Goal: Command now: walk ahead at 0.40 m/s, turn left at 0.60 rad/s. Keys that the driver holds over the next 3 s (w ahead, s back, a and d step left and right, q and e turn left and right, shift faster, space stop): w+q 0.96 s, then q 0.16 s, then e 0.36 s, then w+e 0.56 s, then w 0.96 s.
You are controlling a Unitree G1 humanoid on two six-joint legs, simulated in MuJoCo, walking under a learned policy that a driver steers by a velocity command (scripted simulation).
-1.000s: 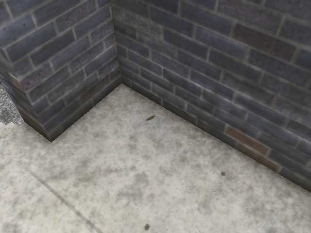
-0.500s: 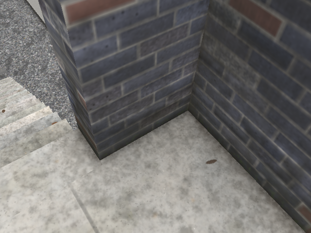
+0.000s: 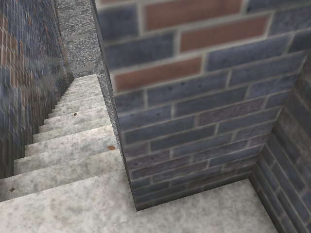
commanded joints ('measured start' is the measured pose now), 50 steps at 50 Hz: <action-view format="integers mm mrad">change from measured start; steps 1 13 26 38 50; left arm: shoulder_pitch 22 -8 163 -25 50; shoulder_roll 152 170 74 129 163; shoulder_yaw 41 21 -30 35 93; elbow -19 26 -42 -180 -188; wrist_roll -35 -51 -5 6 19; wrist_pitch -11 40 31 -82 0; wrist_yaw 7 45 -88 9 6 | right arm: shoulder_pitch -50 -4 -80 107 4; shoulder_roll -22 -93 -175 -102 -95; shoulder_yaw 2 -48 -56 -7 -11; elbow -122 -129 -124 6 18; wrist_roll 1 -12 -58 -42 -100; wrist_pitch -9 -32 -3 67 26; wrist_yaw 6 63 20 45 91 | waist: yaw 7 -57 81 46 52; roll -129 -194 77 -106 -298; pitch -110 -109 -145 -36 -13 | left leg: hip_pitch -148 148 12 -183 32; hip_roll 73 -55 97 25 99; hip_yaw -5 154 -310 -90 58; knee -57 -642 -837 280 -400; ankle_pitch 78 330 166 150 61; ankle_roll -11 50 265 -190 -49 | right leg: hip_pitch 173 172 54 180 169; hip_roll -323 -214 32 -306 -486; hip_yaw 193 -86 -2 56 22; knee -154 163 312 -175 -279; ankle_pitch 521 645 -162 134 -396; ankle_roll -197 -67 45 -200 -125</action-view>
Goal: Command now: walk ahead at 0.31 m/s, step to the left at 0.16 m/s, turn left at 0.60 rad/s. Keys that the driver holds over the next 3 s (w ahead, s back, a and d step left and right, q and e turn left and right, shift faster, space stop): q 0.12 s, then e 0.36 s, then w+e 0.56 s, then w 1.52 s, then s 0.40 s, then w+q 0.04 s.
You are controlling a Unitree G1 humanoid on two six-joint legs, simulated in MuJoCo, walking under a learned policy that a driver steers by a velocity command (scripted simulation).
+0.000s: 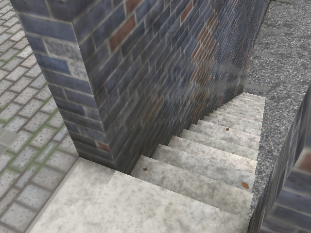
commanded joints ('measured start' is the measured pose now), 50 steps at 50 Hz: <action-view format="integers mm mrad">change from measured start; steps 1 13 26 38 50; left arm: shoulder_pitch -69 -36 -231 154 128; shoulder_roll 183 84 51 132 185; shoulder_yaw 57 9 -53 -10 22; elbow -97 -14 7 143 102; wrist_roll -2 -16 -18 -23 -62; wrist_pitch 15 2 44 -32 108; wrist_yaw -6 -60 -64 -61 67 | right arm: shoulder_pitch -42 -110 46 -111 10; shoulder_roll -115 -109 -143 -90 -6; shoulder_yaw -51 -52 -75 -5 0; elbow -44 -83 -40 -100 -176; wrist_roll -4 77 17 -8 21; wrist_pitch -75 -130 -107 -136 80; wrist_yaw -15 -53 -99 -68 -97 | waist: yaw -12 8 -154 69 -59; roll -260 28 25 -119 -148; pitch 80 3 53 -8 45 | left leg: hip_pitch -40 149 585 -364 -310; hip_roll -26 146 215 -65 -76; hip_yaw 39 -107 17 -118 -18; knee -105 -533 -514 506 305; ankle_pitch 6 710 729 -223 221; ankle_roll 93 364 394 174 47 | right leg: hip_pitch -5 -421 -572 224 -120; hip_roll -279 33 98 -94 -25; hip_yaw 218 257 250 754 613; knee -219 758 357 -37 24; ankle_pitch -344 -151 -43 326 437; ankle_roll -195 -33 -78 -399 -193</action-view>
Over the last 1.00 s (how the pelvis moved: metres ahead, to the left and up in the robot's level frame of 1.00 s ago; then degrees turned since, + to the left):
0.12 0.07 0.01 38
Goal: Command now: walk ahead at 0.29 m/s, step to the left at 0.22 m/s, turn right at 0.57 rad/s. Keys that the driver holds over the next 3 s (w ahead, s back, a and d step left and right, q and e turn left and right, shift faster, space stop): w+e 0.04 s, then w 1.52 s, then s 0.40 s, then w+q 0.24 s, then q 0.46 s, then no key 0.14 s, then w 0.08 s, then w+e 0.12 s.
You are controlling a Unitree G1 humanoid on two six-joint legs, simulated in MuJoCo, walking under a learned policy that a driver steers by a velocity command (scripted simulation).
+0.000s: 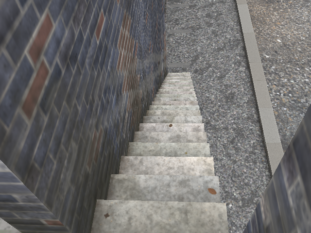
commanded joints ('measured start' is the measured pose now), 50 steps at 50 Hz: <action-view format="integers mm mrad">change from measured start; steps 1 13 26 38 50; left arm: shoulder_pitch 35 77 -138 -250 -138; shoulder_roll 205 88 68 -25 43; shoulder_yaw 73 64 -6 -63 -48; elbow -58 -107 -165 -217 -191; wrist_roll -9 -40 28 39 -3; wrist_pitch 16 31 -37 -69 -118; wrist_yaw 37 26 -105 -79 -33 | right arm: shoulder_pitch -5 305 -4 20 -102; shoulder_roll -29 -188 -31 -73 -22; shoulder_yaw -20 -58 -38 -27 32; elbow -89 -66 -65 59 96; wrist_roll -10 44 2 10 -33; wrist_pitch -2 -53 -94 -184 -207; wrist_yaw -10 -11 33 -19 27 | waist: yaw -11 -84 39 -101 1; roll -150 312 -23 6 -93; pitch -19 -378 -28 -172 -199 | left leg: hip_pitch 4 900 217 634 178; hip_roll -19 275 189 183 50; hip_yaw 18 -368 -262 -262 -61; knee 33 -642 -866 -795 -435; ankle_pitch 50 450 -314 -320 45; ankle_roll -11 234 329 317 249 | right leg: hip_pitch -23 -357 -261 -227 134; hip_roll -244 170 -63 -59 -230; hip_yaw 186 -10 -213 -226 9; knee -62 845 649 -21 0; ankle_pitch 421 -551 -139 -35 239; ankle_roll -109 75 42 13 -174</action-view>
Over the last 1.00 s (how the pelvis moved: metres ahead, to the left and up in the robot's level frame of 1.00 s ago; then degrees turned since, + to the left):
0.27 0.06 0.00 -18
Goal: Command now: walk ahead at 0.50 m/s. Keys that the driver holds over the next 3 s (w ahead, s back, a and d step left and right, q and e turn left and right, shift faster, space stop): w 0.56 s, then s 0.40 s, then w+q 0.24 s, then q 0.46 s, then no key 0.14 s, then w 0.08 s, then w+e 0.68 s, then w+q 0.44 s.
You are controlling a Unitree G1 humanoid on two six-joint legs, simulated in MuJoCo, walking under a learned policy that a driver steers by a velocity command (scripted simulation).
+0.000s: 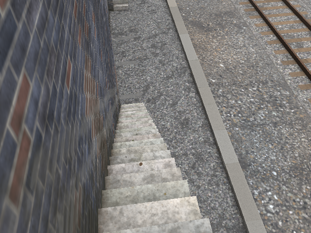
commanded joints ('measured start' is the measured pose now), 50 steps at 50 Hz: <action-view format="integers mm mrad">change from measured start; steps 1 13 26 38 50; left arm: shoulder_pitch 52 42 244 -7 80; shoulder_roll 174 68 158 98 157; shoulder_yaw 60 63 90 32 66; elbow -39 -10 144 185 266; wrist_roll -14 43 17 -48 -50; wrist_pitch -14 -8 78 4 63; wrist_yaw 19 -33 -32 -12 29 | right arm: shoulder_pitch -102 427 308 188 47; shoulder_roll -48 -220 -161 -51 -75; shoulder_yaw -2 -96 -94 -58 -53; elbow -98 -8 66 150 227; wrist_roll -17 -40 92 99 116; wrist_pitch -35 -28 -5 174 94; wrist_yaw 26 31 -16 -60 -63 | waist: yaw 50 -146 16 -118 -30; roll -130 178 32 -234 -23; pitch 3 40 17 190 115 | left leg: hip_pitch -276 411 85 190 240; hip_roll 87 458 241 58 105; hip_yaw -87 -898 -246 -127 -157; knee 115 -227 -29 526 -245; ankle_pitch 125 -33 369 59 631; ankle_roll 7 363 174 -118 -130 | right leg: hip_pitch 254 -743 -434 -427 268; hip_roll -252 -3 -101 -241 -129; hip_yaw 316 270 27 133 4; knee -73 1079 723 -33 -173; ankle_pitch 465 -211 241 692 692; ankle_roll -227 15 62 -122 37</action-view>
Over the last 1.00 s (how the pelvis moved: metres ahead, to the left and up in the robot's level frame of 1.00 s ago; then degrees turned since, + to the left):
0.18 0.14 -0.02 -8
